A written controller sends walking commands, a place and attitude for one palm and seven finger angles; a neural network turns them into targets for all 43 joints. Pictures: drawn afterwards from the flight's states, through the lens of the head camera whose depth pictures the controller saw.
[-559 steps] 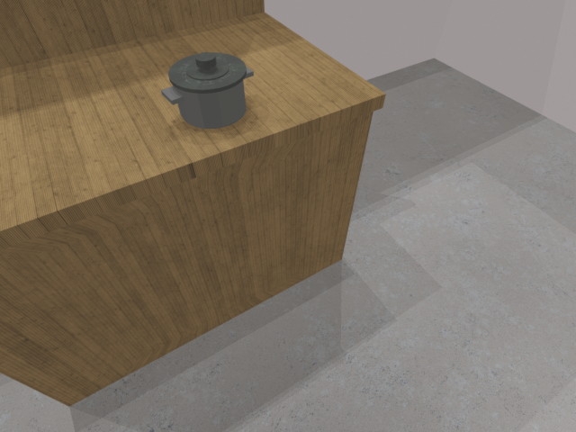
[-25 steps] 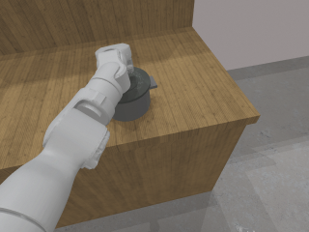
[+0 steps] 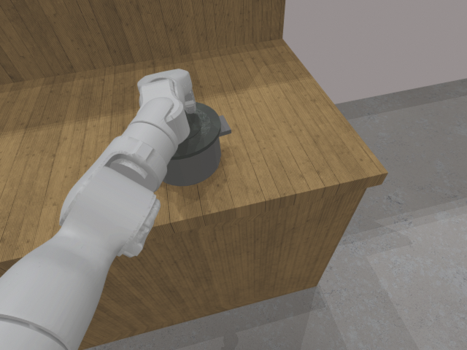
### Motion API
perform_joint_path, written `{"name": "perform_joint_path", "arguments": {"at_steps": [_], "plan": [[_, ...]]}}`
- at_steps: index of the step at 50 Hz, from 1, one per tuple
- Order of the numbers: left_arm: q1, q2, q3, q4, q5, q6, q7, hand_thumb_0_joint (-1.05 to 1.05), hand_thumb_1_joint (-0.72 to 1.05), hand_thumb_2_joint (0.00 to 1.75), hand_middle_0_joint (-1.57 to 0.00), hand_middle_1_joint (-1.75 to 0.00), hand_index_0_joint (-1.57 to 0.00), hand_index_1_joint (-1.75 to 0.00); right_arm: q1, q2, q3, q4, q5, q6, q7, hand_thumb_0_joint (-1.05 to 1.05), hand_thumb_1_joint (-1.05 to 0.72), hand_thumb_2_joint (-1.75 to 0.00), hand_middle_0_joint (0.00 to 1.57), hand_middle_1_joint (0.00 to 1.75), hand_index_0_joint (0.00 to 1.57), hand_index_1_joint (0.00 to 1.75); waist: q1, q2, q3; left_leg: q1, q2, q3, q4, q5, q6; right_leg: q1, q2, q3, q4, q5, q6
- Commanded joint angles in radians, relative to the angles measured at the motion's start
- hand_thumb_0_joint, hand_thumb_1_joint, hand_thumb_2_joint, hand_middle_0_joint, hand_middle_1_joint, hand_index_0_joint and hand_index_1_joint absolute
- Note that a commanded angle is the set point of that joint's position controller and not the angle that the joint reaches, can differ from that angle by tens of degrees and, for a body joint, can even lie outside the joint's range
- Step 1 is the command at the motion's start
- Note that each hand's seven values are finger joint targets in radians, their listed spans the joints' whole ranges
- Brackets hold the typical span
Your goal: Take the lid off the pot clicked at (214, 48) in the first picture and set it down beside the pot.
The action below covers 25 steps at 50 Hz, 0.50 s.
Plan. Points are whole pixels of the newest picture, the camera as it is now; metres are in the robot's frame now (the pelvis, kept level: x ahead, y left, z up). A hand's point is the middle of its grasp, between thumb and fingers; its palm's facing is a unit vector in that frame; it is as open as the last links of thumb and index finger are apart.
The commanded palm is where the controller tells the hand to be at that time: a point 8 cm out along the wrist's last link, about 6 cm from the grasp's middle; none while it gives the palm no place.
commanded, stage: lower the open fingers around the knob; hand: left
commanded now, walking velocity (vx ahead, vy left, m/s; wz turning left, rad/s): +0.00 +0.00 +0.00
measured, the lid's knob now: (176, 118) +0.51 +0.08 +0.13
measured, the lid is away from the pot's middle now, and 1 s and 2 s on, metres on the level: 0.00 0.00 0.00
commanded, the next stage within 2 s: close the fingers and squeeze the knob in 1.06 s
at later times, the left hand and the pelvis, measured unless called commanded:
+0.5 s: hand (172, 114) +0.49 +0.08 +0.16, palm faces -0.35 -0.11 -0.93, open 9.8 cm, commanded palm +0.48 +0.09 +0.20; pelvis +0.00 +0.00 +0.00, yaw +0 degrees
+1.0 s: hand (173, 117) +0.48 +0.08 +0.16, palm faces -0.34 -0.10 -0.93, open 9.8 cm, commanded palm +0.48 +0.09 +0.20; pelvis +0.00 +0.00 +0.00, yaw +0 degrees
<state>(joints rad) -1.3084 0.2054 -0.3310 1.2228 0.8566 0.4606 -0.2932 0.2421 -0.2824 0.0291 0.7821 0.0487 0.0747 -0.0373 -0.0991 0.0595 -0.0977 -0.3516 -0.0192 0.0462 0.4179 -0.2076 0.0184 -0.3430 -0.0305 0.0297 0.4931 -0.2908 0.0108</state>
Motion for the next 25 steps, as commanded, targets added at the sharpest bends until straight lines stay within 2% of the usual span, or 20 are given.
{"name": "perform_joint_path", "arguments": {"at_steps": [1, 2, 3, 4, 7, 8, 10, 14, 15, 17, 19, 21, 23, 24, 25], "plan": [[-0.476, 0.204, 0.049, -0.088, 0.009, 0.007, 0.014, 0.0, -0.36, 1.68, -0.88, -0.08, -0.88, -0.08, -0.016, -0.129, -0.035, -0.094, -0.003, -0.026, -0.012, 0.0, -0.9, -0.9, 0.2, 0.3, 0.2, 0.3, -0.019, -0.188, -0.291, 0.211, -0.043, -0.011, 0.009, 0.235, 0.061, 0.034, 0.059, -0.05, -0.055, 0.384, -0.022], [-0.476, 0.213, 0.052, -0.079, 0.011, 0.009, 0.014, 0.0, -0.36, 1.68, -0.88, -0.08, -0.88, -0.08, -0.017, -0.129, -0.032, -0.097, -0.004, -0.026, -0.015, 0.0, -0.9, -0.9, 0.2, 0.3, 0.2, 0.3, -0.02, -0.184, -0.302, 0.21, -0.045, -0.011, 0.01, 0.229, 0.063, 0.039, 0.059, -0.048, -0.052, 0.381, -0.021], [-0.468, 0.212, 0.047, -0.047, 0.019, 0.014, 0.014, 0.0, -0.36, 1.68, -0.88, -0.08, -0.88, -0.08, -0.02, -0.13, -0.029, -0.092, 0.0, -0.022, -0.017, 0.0, -0.9, -0.9, 0.2, 0.3, 0.2, 0.3, -0.027, -0.192, -0.279, 0.193, -0.045, -0.009, 0.009, 0.21, 0.062, 0.027, 0.059, -0.049, -0.054, 0.368, -0.021], [-0.474, 0.184, 0.029, -0.036, 0.019, 0.019, 0.013, 0.0, -0.36, 1.68, -0.88, -0.08, -0.88, -0.08, -0.017, -0.129, -0.028, -0.091, 0.001, -0.02, -0.018, 0.0, -0.9, -0.9, 0.2, 0.3, 0.2, 0.3, -0.037, -0.192, -0.255, 0.188, -0.045, -0.01, 0.008, 0.196, 0.062, 0.005, 0.061, -0.052, -0.056, 0.354, -0.02], [-0.476, 0.228, 0.054, -0.059, 0.027, 0.007, 0.005, 0.0, -0.36, 1.68, -0.88, -0.08, -0.88, -0.08, -0.01, -0.132, -0.031, -0.096, -0.005, -0.02, -0.019, 0.0, -0.9, -0.9, 0.2, 0.3, 0.2, 0.3, -0.027, -0.172, -0.319, 0.206, -0.044, -0.01, 0.02, 0.239, 0.061, 0.039, 0.058, -0.048, -0.044, 0.395, -0.023], [-0.455, 0.22, 0.049, -0.023, 0.031, 0.012, 0.0, 0.0, -0.36, 1.68, -0.88, -0.08, -0.88, -0.08, -0.013, -0.132, -0.03, -0.096, -0.003, -0.016, -0.021, 0.0, -0.9, -0.9, 0.2, 0.3, 0.2, 0.3, -0.032, -0.191, -0.293, 0.187, -0.046, -0.006, 0.022, 0.229, 0.062, 0.032, 0.058, -0.048, -0.046, 0.392, -0.021], [-0.451, 0.21, 0.041, -0.03, 0.03, 0.012, -0.005, 0.0, -0.36, 1.68, -0.88, -0.08, -0.88, -0.08, -0.015, -0.131, -0.029, -0.102, -0.001, -0.013, -0.021, 0.0, -0.9, -0.9, 0.2, 0.3, 0.2, 0.3, -0.032, -0.187, -0.295, 0.185, -0.047, -0.003, 0.025, 0.223, 0.062, 0.028, 0.058, -0.046, -0.045, 0.391, -0.019], [-0.432, 0.231, 0.052, 0.003, 0.029, 0.012, -0.015, 0.0, -0.36, 1.68, -0.88, -0.08, -0.88, -0.08, 0.0, -0.141, -0.029, -0.097, -0.001, -0.005, -0.024, 0.0, -0.9, -0.9, 0.2, 0.3, 0.2, 0.3, -0.041, -0.203, -0.265, 0.161, -0.046, 0.001, 0.026, 0.21, 0.063, 0.02, 0.06, -0.049, -0.049, 0.391, -0.018], [-0.451, 0.25, 0.06, -0.017, 0.033, 0.009, -0.014, 0.0, -0.36, 1.68, -0.88, -0.08, -0.88, -0.08, 0.002, -0.142, -0.029, -0.097, 0.0, -0.005, -0.024, 0.0, -0.9, -0.9, 0.2, 0.3, 0.2, 0.3, -0.039, -0.192, -0.287, 0.164, -0.043, -0.001, 0.024, 0.216, 0.062, 0.028, 0.058, -0.047, -0.045, 0.393, -0.019], [-0.446, 0.231, 0.05, -0.067, 0.031, -0.007, -0.02, 0.0, -0.36, 1.68, -0.88, -0.08, -0.88, -0.08, 0.001, -0.135, -0.034, -0.111, -0.004, -0.011, -0.021, 0.0, -0.9, -0.9, 0.2, 0.3, 0.2, 0.3, -0.024, -0.158, -0.338, 0.198, -0.042, -0.003, 0.032, 0.262, 0.062, 0.044, 0.056, -0.048, -0.033, 0.418, -0.022], [-0.414, 0.217, 0.041, -0.061, 0.032, -0.01, -0.026, 0.0, -0.36, 1.68, -0.88, -0.08, -0.88, -0.08, 0.001, -0.134, -0.033, -0.113, -0.002, -0.008, -0.017, 0.0, -0.9, -0.9, 0.2, 0.3, 0.2, 0.3, -0.02, -0.162, -0.322, 0.196, -0.04, -0.003, 0.036, 0.271, 0.061, 0.034, 0.058, -0.052, -0.032, 0.417, -0.023], [-0.4, 0.234, 0.058, -0.081, 0.024, -0.015, -0.026, 0.0, -0.36, 1.68, -0.88, -0.08, -0.88, -0.08, 0.001, -0.136, -0.037, -0.119, -0.003, -0.008, -0.014, 0.0, -0.9, -0.9, 0.2, 0.3, 0.2, 0.3, -0.009, -0.178, -0.323, 0.189, -0.041, -0.002, 0.036, 0.277, 0.063, 0.052, 0.058, -0.051, -0.035, 0.426, -0.024], [-0.401, 0.207, 0.037, -0.056, 0.02, -0.005, -0.023, 0.0, -0.36, 1.68, -0.88, -0.08, -0.88, -0.08, 0.002, -0.137, -0.033, -0.113, 0.001, -0.004, -0.014, 0.0, -0.9, -0.9, 0.2, 0.3, 0.2, 0.3, -0.022, -0.18, -0.268, 0.178, -0.042, 0.002, 0.032, 0.248, 0.064, 0.017, 0.061, -0.055, -0.042, 0.401, -0.021], [-0.405, 0.208, 0.038, -0.045, 0.018, 0.002, -0.02, 0.0, -0.36, 1.68, -0.88, -0.08, -0.88, -0.08, 0.009, -0.14, -0.034, -0.107, 0.002, -0.004, -0.014, 0.0, -0.9, -0.9, 0.2, 0.3, 0.2, 0.3, -0.028, -0.193, -0.249, 0.17, -0.043, 0.002, 0.029, 0.225, 0.064, 0.005, 0.063, -0.056, -0.048, 0.38, -0.019], [-0.419, 0.24, 0.054, -0.045, 0.02, 0.004, -0.016, 0.0, -0.36, 1.68, -0.88, -0.08, -0.88, -0.08, 0.007, -0.143, -0.033, -0.104, 0.002, -0.003, -0.015, 0.0, -0.9, -0.9, 0.2, 0.3, 0.2, 0.3, -0.025, -0.198, -0.253, 0.16, -0.041, -0.002, 0.023, 0.206, 0.063, 0.013, 0.062, -0.054, -0.047, 0.363, -0.019]]}}
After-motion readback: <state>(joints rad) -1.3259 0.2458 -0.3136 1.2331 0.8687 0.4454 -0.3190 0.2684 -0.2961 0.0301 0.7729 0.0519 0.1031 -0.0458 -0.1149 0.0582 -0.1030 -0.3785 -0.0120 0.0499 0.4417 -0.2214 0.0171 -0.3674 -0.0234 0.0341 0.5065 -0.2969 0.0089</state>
